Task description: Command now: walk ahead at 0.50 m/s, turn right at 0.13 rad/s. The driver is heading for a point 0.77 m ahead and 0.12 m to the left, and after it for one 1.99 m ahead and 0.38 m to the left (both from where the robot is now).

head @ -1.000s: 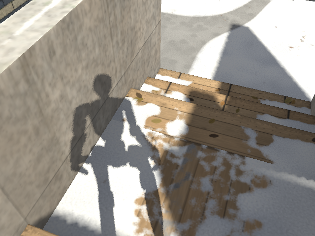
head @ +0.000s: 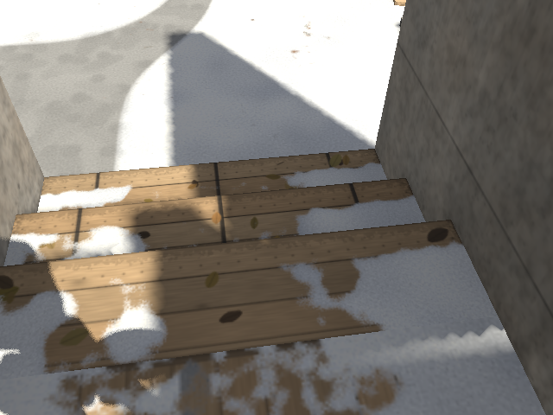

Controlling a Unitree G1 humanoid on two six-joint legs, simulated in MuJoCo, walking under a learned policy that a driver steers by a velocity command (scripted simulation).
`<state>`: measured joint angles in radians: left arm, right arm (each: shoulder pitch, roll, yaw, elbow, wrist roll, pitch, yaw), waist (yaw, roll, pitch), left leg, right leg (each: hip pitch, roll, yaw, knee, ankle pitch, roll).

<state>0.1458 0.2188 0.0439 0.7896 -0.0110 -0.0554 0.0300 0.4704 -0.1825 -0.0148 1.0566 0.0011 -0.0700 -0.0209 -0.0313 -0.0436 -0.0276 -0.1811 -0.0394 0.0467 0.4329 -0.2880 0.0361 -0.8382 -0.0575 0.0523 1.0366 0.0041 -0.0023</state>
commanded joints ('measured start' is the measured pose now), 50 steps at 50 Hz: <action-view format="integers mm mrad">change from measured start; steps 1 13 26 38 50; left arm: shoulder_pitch -96 213 269 395 121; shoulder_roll -29 145 7 163 20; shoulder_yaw -17 53 8 27 -17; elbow -87 4 147 242 43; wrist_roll -13 0 124 98 93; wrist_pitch -5 -13 -82 -61 -31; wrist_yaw -25 -35 -102 -60 -35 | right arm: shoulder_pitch -89 -109 -300 -478 -218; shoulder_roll -185 -190 -46 -134 -118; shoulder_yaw -39 -64 -46 -58 -53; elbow -85 -120 -166 -281 -171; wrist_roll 29 54 -96 -38 -30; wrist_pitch -22 -66 -29 -2 -79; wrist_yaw -23 22 98 89 87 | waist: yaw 27 158 55 -8 63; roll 136 -103 5 -73 68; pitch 51 -198 62 89 61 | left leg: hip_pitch -115 -729 -700 -316 -239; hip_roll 251 83 104 -42 137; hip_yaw -180 -158 -185 77 -346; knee -235 906 412 132 -273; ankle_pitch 346 -170 482 203 180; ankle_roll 157 16 -10 105 270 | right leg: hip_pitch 210 1166 857 1029 396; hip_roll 11 -293 -207 -235 -32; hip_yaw -18 460 -65 -286 -25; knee -312 -702 -874 -676 -62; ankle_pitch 110 -139 137 875 -320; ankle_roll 18 -296 -256 -133 -2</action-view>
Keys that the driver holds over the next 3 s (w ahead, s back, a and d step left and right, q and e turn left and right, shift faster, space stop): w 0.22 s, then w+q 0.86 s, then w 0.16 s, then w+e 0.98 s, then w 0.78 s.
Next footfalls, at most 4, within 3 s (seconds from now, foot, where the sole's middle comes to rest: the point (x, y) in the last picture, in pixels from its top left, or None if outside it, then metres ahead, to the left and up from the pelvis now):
0.18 right None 0.27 -0.13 -0.77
0.78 left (215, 377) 0.62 0.15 -0.77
1.22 right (251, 278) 0.91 0.06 -0.77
1.76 left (163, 265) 0.96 0.32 -0.77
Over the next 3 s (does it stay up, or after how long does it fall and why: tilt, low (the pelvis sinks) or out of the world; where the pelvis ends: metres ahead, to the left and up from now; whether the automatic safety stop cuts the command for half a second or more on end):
stays up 1.61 0.35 -0.35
